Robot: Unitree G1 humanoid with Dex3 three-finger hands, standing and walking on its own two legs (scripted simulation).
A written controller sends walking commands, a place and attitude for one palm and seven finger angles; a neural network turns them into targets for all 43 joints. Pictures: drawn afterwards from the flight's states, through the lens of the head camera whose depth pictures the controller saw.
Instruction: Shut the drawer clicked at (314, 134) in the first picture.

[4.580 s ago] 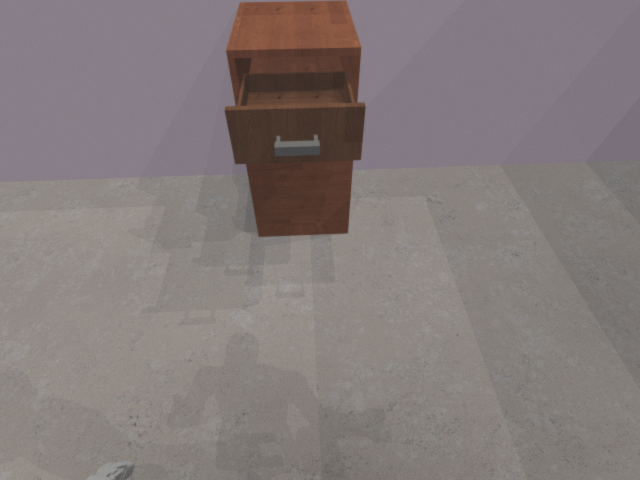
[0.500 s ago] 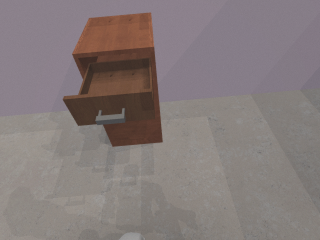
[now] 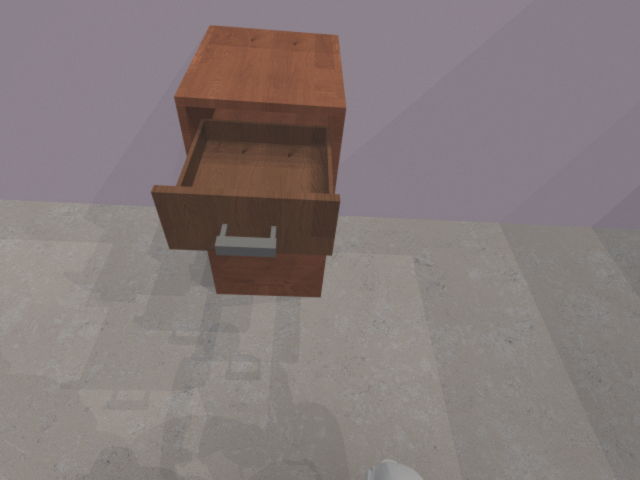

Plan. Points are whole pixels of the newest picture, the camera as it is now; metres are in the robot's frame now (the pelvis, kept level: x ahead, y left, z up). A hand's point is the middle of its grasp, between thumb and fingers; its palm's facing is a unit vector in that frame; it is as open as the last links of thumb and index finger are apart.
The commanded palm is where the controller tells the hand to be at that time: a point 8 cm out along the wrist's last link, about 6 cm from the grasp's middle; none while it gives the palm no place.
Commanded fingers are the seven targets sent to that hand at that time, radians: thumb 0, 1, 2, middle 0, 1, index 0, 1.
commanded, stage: take the last steps up to it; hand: left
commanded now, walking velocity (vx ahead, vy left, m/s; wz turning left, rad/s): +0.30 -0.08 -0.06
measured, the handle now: (247, 238) +0.55 +0.18 -0.09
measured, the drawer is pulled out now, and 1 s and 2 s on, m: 0.30 0.30 0.30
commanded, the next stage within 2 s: come to a stop and stand still in 0.62 s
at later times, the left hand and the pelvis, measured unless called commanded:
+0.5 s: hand (257, 439) +0.21 +0.10 -0.17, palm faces +0.04 -0.97 -0.22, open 7.2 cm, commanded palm none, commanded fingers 0.00 0.90 0.90 -0.20 -0.30 -0.20 -0.30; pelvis +0.15 -0.08 +0.00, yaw +0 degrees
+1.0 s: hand (251, 450) +0.20 +0.11 -0.19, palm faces +0.07 -0.98 -0.16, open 7.4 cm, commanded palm none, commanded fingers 0.00 0.90 0.90 -0.20 -0.30 -0.20 -0.30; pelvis +0.24 -0.05 +0.00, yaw -1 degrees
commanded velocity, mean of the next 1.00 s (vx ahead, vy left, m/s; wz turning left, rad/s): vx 0.09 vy -0.04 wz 0.03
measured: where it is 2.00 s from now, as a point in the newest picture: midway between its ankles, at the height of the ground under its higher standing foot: outside the picture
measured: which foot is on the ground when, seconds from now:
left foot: down 0.00-0.22, up 0.24-0.74, down 0.76-1.00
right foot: up 0.00-0.20, down 0.22-0.78, up 0.80-1.00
